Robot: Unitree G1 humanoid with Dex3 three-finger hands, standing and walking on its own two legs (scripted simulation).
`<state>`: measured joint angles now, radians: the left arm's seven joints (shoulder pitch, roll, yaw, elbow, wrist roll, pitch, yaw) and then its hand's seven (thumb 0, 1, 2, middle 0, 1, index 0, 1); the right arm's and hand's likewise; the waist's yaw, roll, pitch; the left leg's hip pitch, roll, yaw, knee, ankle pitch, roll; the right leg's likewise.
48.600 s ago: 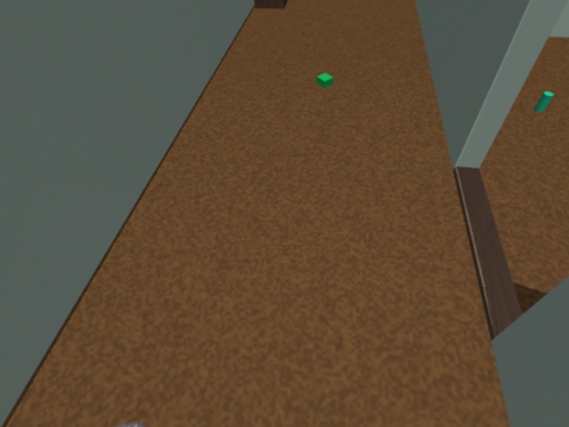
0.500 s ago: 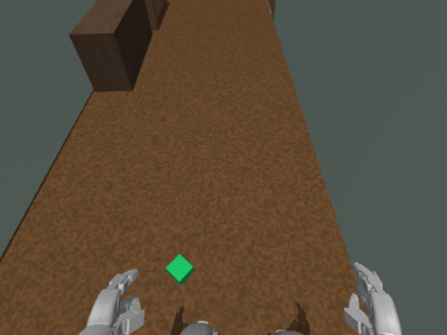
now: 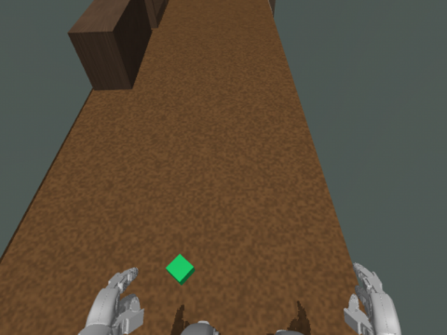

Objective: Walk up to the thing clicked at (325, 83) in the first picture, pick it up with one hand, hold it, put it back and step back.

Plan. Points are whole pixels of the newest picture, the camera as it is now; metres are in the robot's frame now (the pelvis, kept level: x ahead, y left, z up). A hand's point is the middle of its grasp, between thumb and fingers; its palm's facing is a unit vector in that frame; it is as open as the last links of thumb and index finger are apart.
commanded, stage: home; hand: left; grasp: from above
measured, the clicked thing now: (180, 269) +0.46 +0.24 -0.69
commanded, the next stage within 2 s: stand in 0.60 s
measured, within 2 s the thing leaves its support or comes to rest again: neither
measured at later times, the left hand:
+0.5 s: hand (139, 315) +0.16 +0.18 -0.05, palm faces +0.04 -0.98 -0.20, open 7.4 cm
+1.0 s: hand out of the picture +0.11 +0.24 -0.10, palm faces +0.03 -0.94 -0.33, open 7.4 cm
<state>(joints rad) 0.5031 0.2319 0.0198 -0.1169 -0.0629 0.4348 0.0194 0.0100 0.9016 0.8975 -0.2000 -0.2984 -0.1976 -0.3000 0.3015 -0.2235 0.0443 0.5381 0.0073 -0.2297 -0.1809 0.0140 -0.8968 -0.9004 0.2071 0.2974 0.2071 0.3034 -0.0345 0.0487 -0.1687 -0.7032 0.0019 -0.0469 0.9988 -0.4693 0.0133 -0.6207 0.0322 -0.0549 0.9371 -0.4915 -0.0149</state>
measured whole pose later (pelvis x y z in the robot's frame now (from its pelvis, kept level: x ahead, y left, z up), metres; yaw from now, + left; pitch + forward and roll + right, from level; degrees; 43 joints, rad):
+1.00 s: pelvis +0.00 +0.01 +0.04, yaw +0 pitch +0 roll +0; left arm 0.23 0.29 0.04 0.72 0.05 0.05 0.03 0.01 0.90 0.90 -0.20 -0.30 -0.20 -0.30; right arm 0.19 -0.30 -0.03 0.88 -0.06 -0.03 -0.01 0.01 -0.90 -0.90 0.21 0.30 0.21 0.30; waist 0.02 0.00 0.02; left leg -0.37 -0.04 -0.01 0.70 -0.34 0.03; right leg -0.32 -0.01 -0.02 0.70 -0.39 0.00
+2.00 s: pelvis +0.00 +0.00 +0.07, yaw +1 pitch -3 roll +0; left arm 0.13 0.30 0.02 1.15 0.02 0.00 0.02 0.00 0.90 0.90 -0.20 -0.30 -0.20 -0.30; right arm 0.11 -0.32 -0.02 1.15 -0.02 0.00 -0.01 0.01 -0.90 -0.90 0.20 0.30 0.20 0.30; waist 0.01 0.01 0.06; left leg -0.11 -0.04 -0.03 0.32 -0.16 0.03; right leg -0.05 -0.01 -0.03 0.31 -0.20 0.00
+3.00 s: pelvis +0.01 -0.01 +0.07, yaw +1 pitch -3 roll +0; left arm 0.11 0.32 0.02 1.14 0.01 -0.01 0.01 0.00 0.90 0.90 -0.20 -0.30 -0.20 -0.30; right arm 0.11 -0.34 0.00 1.14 -0.02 -0.01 0.00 0.01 -0.90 -0.90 0.21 0.30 0.21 0.30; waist 0.01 0.01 0.05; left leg -0.10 -0.02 -0.04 0.31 -0.16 0.01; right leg -0.04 0.01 -0.03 0.29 -0.21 -0.01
